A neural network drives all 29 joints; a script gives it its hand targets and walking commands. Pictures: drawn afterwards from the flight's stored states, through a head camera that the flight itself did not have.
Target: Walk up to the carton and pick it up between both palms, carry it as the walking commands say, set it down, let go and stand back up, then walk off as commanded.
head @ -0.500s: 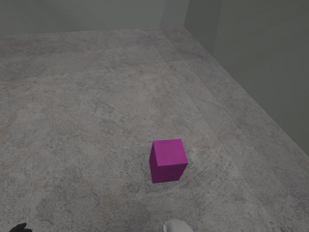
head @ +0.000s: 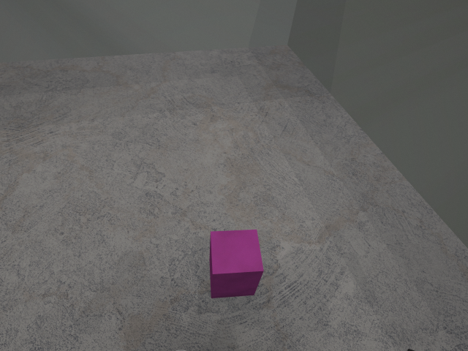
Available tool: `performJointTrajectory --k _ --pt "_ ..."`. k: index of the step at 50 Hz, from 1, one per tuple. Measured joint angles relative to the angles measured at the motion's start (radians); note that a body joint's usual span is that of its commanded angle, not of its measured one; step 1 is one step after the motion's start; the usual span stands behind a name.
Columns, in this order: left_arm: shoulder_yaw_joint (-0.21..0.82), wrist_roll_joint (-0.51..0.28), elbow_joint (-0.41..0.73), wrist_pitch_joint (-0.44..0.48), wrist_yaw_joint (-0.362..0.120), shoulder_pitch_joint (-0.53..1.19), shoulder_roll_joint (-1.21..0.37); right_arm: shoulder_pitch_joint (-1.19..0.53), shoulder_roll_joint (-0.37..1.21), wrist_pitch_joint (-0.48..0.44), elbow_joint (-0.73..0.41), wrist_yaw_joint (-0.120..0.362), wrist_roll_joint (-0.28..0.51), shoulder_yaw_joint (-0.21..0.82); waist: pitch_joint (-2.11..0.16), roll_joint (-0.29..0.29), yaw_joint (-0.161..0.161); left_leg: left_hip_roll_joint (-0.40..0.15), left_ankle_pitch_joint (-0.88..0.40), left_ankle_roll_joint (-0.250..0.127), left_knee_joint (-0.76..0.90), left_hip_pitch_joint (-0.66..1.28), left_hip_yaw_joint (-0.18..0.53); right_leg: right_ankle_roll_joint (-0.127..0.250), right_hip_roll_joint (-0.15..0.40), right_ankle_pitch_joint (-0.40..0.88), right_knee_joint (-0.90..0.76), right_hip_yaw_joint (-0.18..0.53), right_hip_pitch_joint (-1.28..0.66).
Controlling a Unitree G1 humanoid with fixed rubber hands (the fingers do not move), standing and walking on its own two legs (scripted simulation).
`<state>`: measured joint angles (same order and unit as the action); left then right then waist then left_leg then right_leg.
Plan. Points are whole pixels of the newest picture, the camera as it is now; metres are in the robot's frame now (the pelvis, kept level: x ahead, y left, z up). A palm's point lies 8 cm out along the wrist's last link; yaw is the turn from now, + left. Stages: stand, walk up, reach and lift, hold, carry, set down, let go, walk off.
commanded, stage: walk up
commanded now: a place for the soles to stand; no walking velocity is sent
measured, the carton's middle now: (233, 264) +0.54 -0.05 -0.61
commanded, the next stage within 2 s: none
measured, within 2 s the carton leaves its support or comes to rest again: neither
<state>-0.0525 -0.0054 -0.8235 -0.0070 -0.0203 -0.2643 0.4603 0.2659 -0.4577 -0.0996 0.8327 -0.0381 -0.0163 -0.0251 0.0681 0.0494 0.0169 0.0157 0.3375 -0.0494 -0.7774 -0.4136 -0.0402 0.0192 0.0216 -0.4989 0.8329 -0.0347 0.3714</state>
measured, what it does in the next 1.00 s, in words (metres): stands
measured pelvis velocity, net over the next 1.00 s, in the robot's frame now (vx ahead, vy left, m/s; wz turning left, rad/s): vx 0.03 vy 0.00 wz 0.06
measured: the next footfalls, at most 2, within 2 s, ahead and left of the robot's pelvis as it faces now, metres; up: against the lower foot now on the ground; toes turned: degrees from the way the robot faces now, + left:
right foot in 1.44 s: +0.19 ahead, -0.21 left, +0.00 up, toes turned +8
left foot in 1.70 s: +0.20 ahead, +0.04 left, +0.00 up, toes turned -4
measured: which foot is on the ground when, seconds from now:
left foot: down 0.00-1.00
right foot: down 0.00-1.00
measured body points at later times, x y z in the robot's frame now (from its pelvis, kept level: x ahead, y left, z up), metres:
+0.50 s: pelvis +0.02 -0.02 +0.03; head +0.03 -0.02 +0.48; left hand +0.13 +0.31 -0.07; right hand +0.17 -0.34 -0.07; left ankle +0.05 +0.10 -0.71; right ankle +0.01 -0.12 -0.71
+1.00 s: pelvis +0.03 +0.00 +0.04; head +0.03 +0.02 +0.49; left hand +0.11 +0.33 -0.09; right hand +0.16 -0.31 -0.06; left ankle +0.05 +0.10 -0.71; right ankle +0.01 -0.13 -0.71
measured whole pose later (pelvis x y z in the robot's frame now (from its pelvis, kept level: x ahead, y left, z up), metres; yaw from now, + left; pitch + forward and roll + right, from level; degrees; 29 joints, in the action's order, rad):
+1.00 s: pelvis +0.03 +0.00 +0.04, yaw +4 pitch -1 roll -1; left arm -0.02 0.01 -1.12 0.02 -0.01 -0.06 0.42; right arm 0.04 -0.39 -0.03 1.12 0.00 -0.01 -0.01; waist 0.03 0.03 0.01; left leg 0.04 0.14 -0.04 -0.33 -0.17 0.02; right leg -0.02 0.04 -0.19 0.28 -0.10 0.07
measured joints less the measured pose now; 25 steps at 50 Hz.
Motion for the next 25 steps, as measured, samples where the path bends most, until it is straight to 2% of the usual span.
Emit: performJointTrajectory --k 2,7,15,25 --pt "0.004 0.007 -0.013 0.021 0.005 0.023 -0.007 -0.026 0.005 0.015 0.011 0.008 0.006 0.005 -0.002 -0.012 0.0 -0.014 0.007 0.02 0.001 0.007 0.015 -0.006 -0.002 0.125 -0.069 -0.016 -0.025" --pt "0.024 0.013 -0.047 0.054 0.012 0.089 -0.018 -0.097 0.016 0.038 0.06 0.023 0.018 0.008 -0.003 -0.025 -0.01 -0.01 -0.026 0.047 0.081 0.056 0.042 0.008 -0.002 0.11 -0.119 -0.04 -0.071" --pt "0.031 0.01 -0.097 0.049 0.026 0.192 -0.027 -0.184 0.019 0.061 0.14 0.032 0.022 0.011 0.014 -0.052 -0.006 -0.01 -0.084 0.054 0.195 0.121 0.061 0.011 -0.002 0.162 -0.236 -0.071 -0.146" --pt "0.036 0.014 -0.197 0.033 0.021 0.228 -0.048 -0.218 0.043 0.074 0.24 0.038 0.013 0.023 -0.008 -0.048 -0.004 -0.005 -0.154 0.047 0.336 0.204 0.075 -0.002 -0.004 0.243 -0.408 -0.089 -0.249"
